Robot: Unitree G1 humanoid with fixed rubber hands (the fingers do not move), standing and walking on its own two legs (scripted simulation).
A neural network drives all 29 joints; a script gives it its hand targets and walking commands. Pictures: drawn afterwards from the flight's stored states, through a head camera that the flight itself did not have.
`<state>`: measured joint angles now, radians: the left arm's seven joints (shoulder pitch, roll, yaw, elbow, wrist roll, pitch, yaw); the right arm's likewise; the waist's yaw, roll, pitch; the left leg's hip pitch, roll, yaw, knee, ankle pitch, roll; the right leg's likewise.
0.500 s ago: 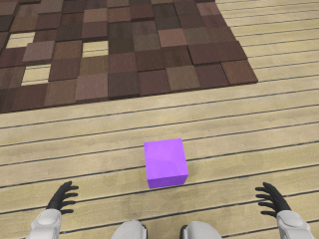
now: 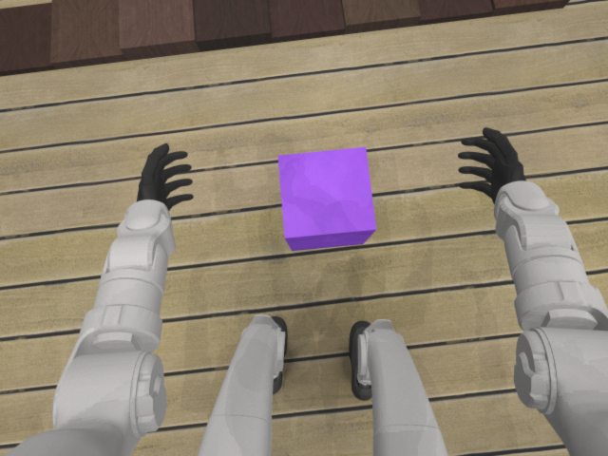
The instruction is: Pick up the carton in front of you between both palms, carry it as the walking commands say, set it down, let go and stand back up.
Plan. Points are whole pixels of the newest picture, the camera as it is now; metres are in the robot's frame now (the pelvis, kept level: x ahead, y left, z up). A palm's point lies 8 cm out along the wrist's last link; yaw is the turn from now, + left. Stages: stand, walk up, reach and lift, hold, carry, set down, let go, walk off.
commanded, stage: reach and lift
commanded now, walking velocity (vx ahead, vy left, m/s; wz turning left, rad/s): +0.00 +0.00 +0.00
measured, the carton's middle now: (324, 204) +0.52 +0.00 -0.56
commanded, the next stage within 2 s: none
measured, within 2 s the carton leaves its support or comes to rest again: neither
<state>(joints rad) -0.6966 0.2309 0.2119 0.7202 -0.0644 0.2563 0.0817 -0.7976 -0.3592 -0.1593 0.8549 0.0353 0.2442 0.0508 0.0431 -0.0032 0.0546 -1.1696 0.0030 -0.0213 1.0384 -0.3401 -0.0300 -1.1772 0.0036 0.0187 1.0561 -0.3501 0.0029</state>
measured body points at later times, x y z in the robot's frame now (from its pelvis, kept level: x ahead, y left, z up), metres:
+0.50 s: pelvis +0.01 -0.01 -0.04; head +0.34 -0.01 +0.26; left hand +0.52 +0.20 -0.18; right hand +0.57 -0.18 -0.18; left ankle +0.07 +0.13 -0.65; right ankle +0.07 -0.12 -0.65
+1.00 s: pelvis -0.04 +0.00 -0.26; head +0.33 -0.01 +0.00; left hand +0.50 +0.20 -0.41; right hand +0.55 -0.18 -0.42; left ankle +0.07 +0.14 -0.65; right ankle +0.07 -0.12 -0.65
